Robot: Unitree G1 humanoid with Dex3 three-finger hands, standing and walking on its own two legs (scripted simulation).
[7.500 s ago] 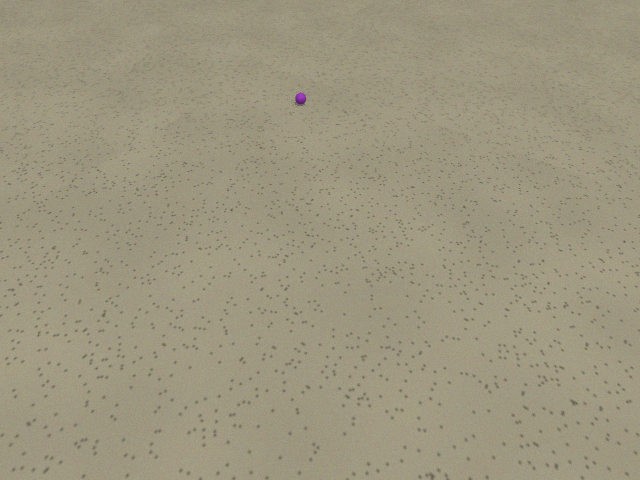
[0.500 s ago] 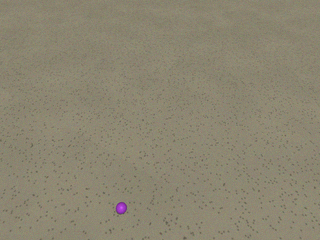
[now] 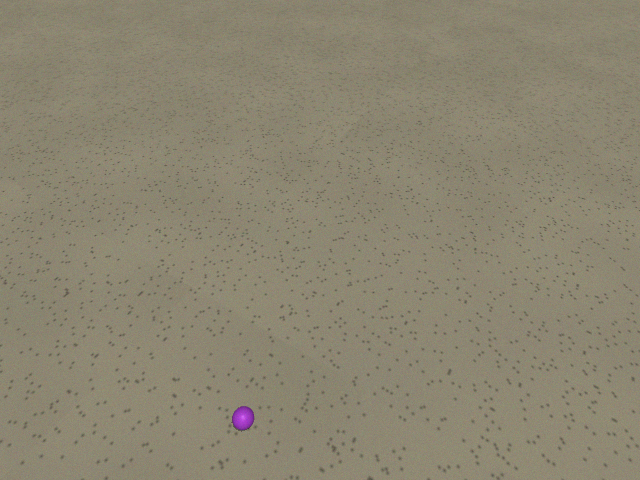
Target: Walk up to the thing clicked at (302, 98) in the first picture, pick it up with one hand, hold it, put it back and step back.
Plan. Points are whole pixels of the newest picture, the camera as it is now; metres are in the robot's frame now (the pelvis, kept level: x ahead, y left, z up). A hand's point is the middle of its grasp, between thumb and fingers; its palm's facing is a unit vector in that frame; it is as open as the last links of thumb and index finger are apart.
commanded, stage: stand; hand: left
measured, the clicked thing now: (243, 418) +0.42 +0.22 -0.75
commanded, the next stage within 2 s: none
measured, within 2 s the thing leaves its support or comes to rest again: neither
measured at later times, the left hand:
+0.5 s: hand out of the picture +0.07 +0.25 -0.16, palm faces -0.02 -0.94 -0.35, open 7.4 cm
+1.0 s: hand out of the picture +0.07 +0.26 -0.15, palm faces -0.02 -0.94 -0.35, open 7.4 cm
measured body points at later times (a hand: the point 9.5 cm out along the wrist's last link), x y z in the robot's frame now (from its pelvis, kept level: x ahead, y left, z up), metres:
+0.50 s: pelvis +0.00 +0.00 +0.00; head +0.00 +0.00 +0.45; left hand +0.07 +0.30 -0.13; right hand +0.07 -0.30 -0.14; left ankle -0.01 +0.14 -0.75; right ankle -0.01 -0.12 -0.75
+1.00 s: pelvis +0.00 +0.00 +0.00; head +0.00 +0.00 +0.45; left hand +0.08 +0.30 -0.13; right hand +0.07 -0.30 -0.13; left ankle -0.01 +0.14 -0.75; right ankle -0.01 -0.12 -0.75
